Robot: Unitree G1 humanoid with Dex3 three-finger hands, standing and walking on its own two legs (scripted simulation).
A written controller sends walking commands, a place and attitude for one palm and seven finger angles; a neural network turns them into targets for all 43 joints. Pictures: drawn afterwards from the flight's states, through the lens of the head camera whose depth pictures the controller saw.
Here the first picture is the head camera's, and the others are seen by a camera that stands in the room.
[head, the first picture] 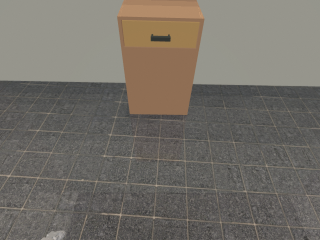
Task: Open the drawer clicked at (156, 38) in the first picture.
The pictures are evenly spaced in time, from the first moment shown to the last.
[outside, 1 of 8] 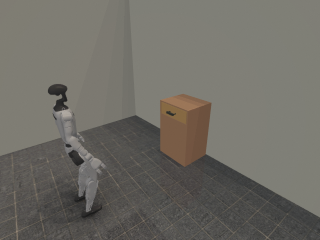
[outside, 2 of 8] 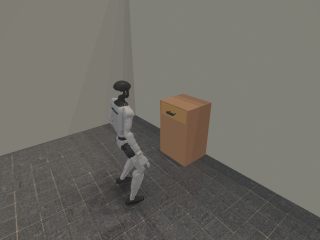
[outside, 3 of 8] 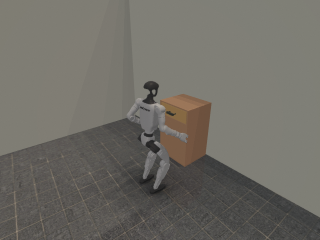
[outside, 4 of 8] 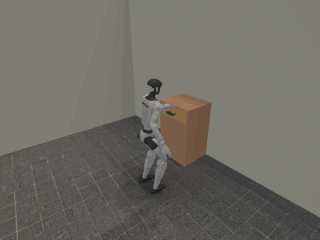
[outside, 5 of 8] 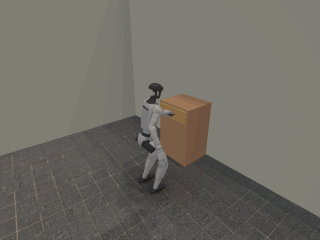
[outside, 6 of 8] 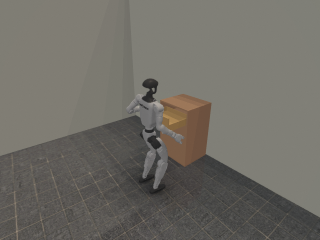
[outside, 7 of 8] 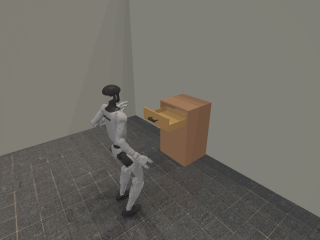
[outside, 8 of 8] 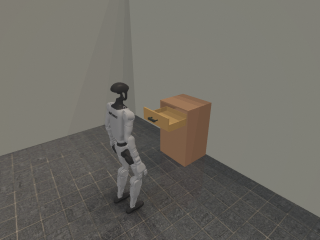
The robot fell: no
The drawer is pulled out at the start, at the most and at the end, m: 0.00 0.30 0.30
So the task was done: yes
